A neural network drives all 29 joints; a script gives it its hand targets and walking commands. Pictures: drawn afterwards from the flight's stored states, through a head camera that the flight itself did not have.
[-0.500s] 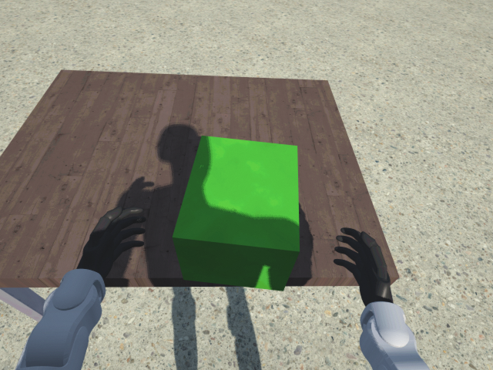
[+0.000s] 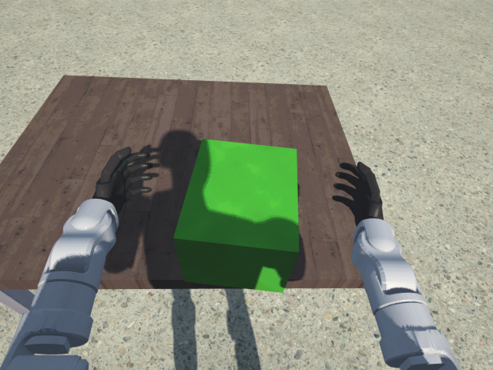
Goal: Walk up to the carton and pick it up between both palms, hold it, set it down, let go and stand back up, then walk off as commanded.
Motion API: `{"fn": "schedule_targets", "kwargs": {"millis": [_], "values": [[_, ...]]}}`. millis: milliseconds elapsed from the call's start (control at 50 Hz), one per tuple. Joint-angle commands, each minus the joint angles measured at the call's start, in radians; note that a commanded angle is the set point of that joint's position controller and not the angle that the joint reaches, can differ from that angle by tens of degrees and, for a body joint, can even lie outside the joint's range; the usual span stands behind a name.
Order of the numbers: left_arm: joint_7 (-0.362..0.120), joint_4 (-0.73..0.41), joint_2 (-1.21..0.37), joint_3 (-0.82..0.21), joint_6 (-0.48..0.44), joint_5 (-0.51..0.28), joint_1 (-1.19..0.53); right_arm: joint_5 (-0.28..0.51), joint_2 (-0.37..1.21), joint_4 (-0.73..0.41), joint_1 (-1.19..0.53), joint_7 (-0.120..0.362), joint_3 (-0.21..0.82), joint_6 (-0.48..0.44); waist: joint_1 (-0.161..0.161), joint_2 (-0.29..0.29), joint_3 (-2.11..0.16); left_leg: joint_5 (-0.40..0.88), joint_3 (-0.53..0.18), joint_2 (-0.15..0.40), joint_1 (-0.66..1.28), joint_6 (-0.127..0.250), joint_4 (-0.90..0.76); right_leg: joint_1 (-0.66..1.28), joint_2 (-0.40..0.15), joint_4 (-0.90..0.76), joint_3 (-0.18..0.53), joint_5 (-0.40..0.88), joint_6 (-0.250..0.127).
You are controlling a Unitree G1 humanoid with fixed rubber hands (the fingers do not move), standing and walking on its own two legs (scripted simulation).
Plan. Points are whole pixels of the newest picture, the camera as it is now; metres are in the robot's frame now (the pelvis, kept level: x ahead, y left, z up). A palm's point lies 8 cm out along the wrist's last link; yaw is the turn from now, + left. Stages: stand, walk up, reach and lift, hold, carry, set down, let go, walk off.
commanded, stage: reach and lift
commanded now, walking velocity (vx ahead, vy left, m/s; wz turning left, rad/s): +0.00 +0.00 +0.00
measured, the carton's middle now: (241, 213) +0.45 +0.01 -0.04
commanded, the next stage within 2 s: none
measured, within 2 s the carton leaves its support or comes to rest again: neither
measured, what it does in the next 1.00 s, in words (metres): stands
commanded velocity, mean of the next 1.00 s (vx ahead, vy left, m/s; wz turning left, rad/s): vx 0.00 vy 0.00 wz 0.00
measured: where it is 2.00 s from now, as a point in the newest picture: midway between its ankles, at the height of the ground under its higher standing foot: outside the picture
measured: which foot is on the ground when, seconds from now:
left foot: down 0.00-1.00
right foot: down 0.00-1.00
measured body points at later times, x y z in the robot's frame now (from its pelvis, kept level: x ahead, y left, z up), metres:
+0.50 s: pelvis +0.00 +0.00 +0.00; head +0.03 +0.02 +0.45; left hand +0.45 +0.22 +0.14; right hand +0.44 -0.17 +0.12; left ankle +0.02 +0.12 -0.75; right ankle -0.03 -0.12 -0.75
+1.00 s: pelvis +0.00 +0.00 +0.00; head +0.05 +0.03 +0.44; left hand +0.45 +0.21 +0.07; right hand +0.43 -0.18 +0.07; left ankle +0.02 +0.12 -0.75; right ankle -0.03 -0.12 -0.75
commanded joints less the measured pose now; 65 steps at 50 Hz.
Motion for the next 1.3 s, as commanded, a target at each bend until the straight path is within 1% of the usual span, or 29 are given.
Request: {"fn": "schedule_targets", "kwargs": {"millis": [0,60,140,160,180,240,260,300,340,420,460,540,560,600,700,760,780,800,840,900,920,980,1000,1020,1080,1100,1120,1200,1280], "values": [[-0.012,-0.144,0.147,0.079,-0.035,0.084,-0.408,0.066,-0.141,-0.029,-0.318,-0.035,-0.028,-0.029,-0.073,0.086,-0.546,0.424,0.059,0.028,0.306,-0.043,0.053,0.044,0.039,-0.024,0.004,0.519,0.050],[0.002,-0.124,0.170,0.080,-0.033,0.050,-0.483,0.085,-0.142,-0.063,-0.435,-0.035,-0.029,-0.040,-0.059,0.089,-0.591,0.382,0.064,0.008,0.264,-0.036,0.053,0.043,0.034,-0.013,0.008,0.517,0.057],[0.009,0.111,0.172,0.034,-0.042,0.007,-0.633,0.042,-0.138,0.026,-0.633,-0.027,-0.062,-0.034,-0.090,0.043,-0.513,0.196,0.049,0.015,0.162,-0.016,0.037,-0.040,0.022,-0.026,0.006,0.363,0.055],[0.009,0.140,0.186,0.044,-0.050,0.000,-0.607,0.067,-0.122,-0.010,-0.623,-0.027,-0.033,-0.038,-0.060,0.016,-0.550,0.183,0.067,0.012,0.150,-0.003,0.019,0.008,0.014,-0.030,0.016,0.366,0.053],[0.009,0.238,0.172,0.015,-0.050,-0.004,-0.637,0.030,-0.142,0.087,-0.660,-0.030,-0.067,-0.026,-0.097,0.002,-0.471,0.101,0.053,0.017,0.111,-0.004,0.012,-0.036,0.013,-0.030,0.006,0.302,0.055],[0.019,0.346,0.211,-0.013,-0.091,-0.017,-0.761,0.015,-0.166,0.148,-0.770,-0.027,-0.098,-0.019,-0.098,0.013,-0.559,0.037,0.053,0.027,0.084,0.005,0.001,-0.086,0.017,-0.036,0.010,0.223,0.037],[0.028,0.351,0.175,-0.050,-0.099,-0.029,-0.809,0.014,-0.146,0.206,-0.801,-0.024,-0.101,-0.022,-0.130,0.045,-0.557,0.066,0.048,0.031,0.114,-0.001,0.008,-0.102,0.016,-0.040,-0.008,0.233,0.025],[0.025,0.371,0.146,-0.049,-0.120,-0.017,-0.775,0.012,-0.142,0.250,-0.733,-0.025,-0.098,-0.027,-0.132,0.055,-0.626,0.147,0.040,0.039,0.165,-0.018,0.030,-0.127,0.026,-0.042,-0.017,0.281,0.023],[0.017,0.376,0.153,0.012,-0.129,0.027,-0.733,0.032,-0.145,0.286,-0.682,-0.033,-0.065,-0.053,-0.091,0.059,-0.629,0.277,0.047,0.036,0.214,-0.032,0.069,-0.097,0.038,-0.029,-0.012,0.371,0.031],[0.010,0.502,0.164,-0.051,-0.138,0.020,-0.907,0.025,-0.180,0.516,-0.845,-0.025,-0.094,-0.013,-0.145,0.092,-0.561,0.196,0.033,0.043,0.187,-0.024,0.044,-0.160,0.024,-0.043,-0.022,0.295,0.020],[0.009,0.527,0.147,-0.084,-0.159,0.002,-0.931,0.006,-0.186,0.499,-0.894,-0.030,-0.106,-0.032,-0.153,0.077,-0.541,0.196,0.031,0.045,0.181,-0.034,0.041,-0.155,0.032,-0.049,-0.036,0.272,0.015],[0.030,0.467,0.176,-0.063,-0.205,-0.020,-0.921,0.018,-0.196,0.442,-0.892,-0.026,-0.104,-0.105,-0.137,0.077,-0.742,0.421,0.032,0.044,0.253,-0.062,0.130,-0.153,0.050,-0.024,-0.044,0.439,0.027],[0.026,0.470,0.177,-0.053,-0.208,-0.007,-0.897,0.011,-0.197,0.414,-0.884,-0.026,-0.099,-0.118,-0.108,0.097,-0.816,0.450,0.042,0.045,0.258,-0.061,0.135,-0.136,0.053,-0.013,-0.042,0.477,0.028],[0.015,0.526,0.166,-0.041,-0.217,0.016,-0.856,0.014,-0.180,0.475,-0.848,-0.027,-0.076,-0.132,-0.094,0.086,-0.799,0.519,0.041,0.040,0.244,-0.062,0.151,-0.111,0.045,0.007,-0.041,0.554,0.040],[0.003,0.636,0.117,-0.034,-0.261,0.038,-0.833,-0.001,-0.178,0.578,-0.829,-0.023,-0.080,-0.172,-0.109,0.063,-0.742,0.456,0.046,0.036,0.226,-0.056,0.139,-0.159,0.042,-0.009,-0.041,0.487,0.035],[0.010,0.576,0.114,-0.044,-0.318,0.049,-0.841,0.016,-0.146,0.537,-0.831,-0.019,-0.066,-0.232,-0.089,0.091,-0.791,0.514,0.051,0.028,0.217,-0.064,0.162,-0.157,0.045,0.009,-0.043,0.534,0.037],[0.007,0.583,0.131,-0.033,-0.333,0.036,-0.834,0.030,-0.142,0.540,-0.842,-0.012,-0.034,-0.245,-0.052,0.088,-0.799,0.532,0.053,0.024,0.208,-0.059,0.172,-0.146,0.037,0.012,-0.032,0.551,0.045],[0.006,0.689,0.110,-0.039,-0.353,0.046,-0.810,0.013,-0.141,0.601,-0.834,-0.006,-0.045,-0.251,-0.051,0.056,-0.723,0.475,0.053,0.030,0.153,-0.057,0.163,-0.168,0.029,0.017,-0.038,0.516,0.045],[0.010,0.720,0.070,-0.064,-0.403,0.059,-0.808,-0.009,-0.116,0.689,-0.782,0.003,-0.072,-0.278,-0.083,0.097,-0.718,0.470,0.036,0.036,0.172,-0.062,0.163,-0.250,0.038,-0.002,-0.043,0.429,0.028],[0.018,0.779,0.068,-0.077,-0.465,0.030,-0.854,-0.024,-0.091,0.677,-0.858,0.017,-0.063,-0.310,-0.081,0.026,-0.761,0.358,0.051,0.026,0.054,-0.043,0.161,-0.248,0.019,0.037,-0.029,0.420,0.043],[0.024,0.785,0.068,-0.092,-0.488,0.014,-0.839,0.007,-0.139,0.681,-0.867,0.031,-0.055,-0.326,-0.061,0.048,-0.765,0.369,0.046,0.037,0.079,-0.053,0.172,-0.309,0.024,0.046,-0.026,0.352,0.034],[0.060,0.726,0.064,-0.116,-0.536,0.036,-0.946,-0.001,-0.166,0.719,-0.888,0.050,-0.112,-0.363,-0.083,0.136,-0.837,0.376,0.038,0.048,0.103,-0.086,0.206,-0.408,0.033,0.049,-0.056,0.253,0.009],[0.062,0.791,0.071,-0.119,-0.543,0.020,-0.930,0.009,-0.145,0.747,-0.883,0.055,-0.088,-0.357,-0.064,0.119,-0.815,0.343,0.044,0.042,0.077,-0.081,0.204,-0.411,0.028,0.038,-0.040,0.210,0.008],[0.062,0.813,0.042,-0.141,-0.548,0.008,-0.960,0.002,-0.131,0.754,-0.917,0.055,-0.077,-0.355,-0.080,0.102,-0.773,0.295,0.034,0.051,0.056,-0.070,0.204,-0.440,0.023,0.053,-0.048,0.181,0.009],[0.080,0.860,0.076,-0.137,-0.587,-0.018,-0.968,-0.015,-0.150,0.736,-0.924,0.059,-0.104,-0.372,-0.058,0.055,-0.878,0.238,0.049,0.047,-0.012,-0.058,0.206,-0.465,0.020,0.075,-0.047,0.153,0.019],[0.081,0.867,0.061,-0.141,-0.592,-0.016,-0.998,-0.034,-0.152,0.758,-0.924,0.050,-0.148,-0.381,-0.104,0.066,-0.910,0.226,0.048,0.049,-0.018,-0.064,0.218,-0.479,0.022,0.092,-0.052,0.168,0.017],[0.086,0.901,0.068,-0.143,-0.591,-0.020,-1.010,-0.047,-0.167,0.758,-0.965,0.048,-0.151,-0.382,-0.091,0.067,-0.867,0.184,0.041,0.048,-0.035,-0.068,0.202,-0.497,0.017,0.073,-0.057,0.118,0.017],[0.089,0.877,0.047,-0.176,-0.630,-0.057,-1.032,-0.030,-0.151,0.707,-0.960,0.056,-0.128,-0.411,-0.098,0.089,-1.006,0.226,0.060,0.047,-0.042,-0.070,0.236,-0.504,0.014,0.122,-0.053,0.159,0.015],[0.084,0.974,0.047,-0.168,-0.607,-0.025,-1.023,-0.026,-0.179,0.799,-0.967,0.051,-0.120,-0.409,-0.076,0.096,-0.991,0.276,0.050,0.049,-0.017,-0.081,0.251,-0.506,0.019,0.122,-0.068,0.182,0.013]]}}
